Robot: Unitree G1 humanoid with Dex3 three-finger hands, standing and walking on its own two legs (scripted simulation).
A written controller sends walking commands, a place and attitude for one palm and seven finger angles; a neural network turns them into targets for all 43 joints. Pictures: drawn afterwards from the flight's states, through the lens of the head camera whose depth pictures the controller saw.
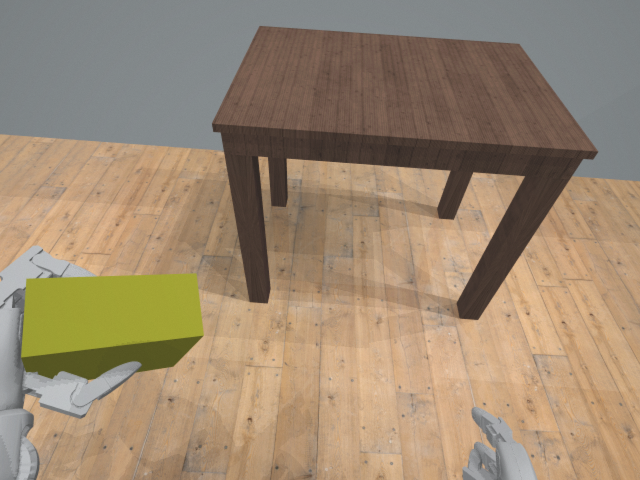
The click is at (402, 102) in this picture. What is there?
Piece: table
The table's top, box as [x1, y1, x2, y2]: [212, 26, 597, 159]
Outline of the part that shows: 212,122 213,131 591,159 597,152 597,150 520,45 513,43 259,26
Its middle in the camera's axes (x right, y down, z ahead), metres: +0.21 -0.46 +1.11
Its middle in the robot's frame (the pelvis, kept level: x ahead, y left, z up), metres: +1.15 -0.15 -0.02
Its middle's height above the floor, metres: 0.75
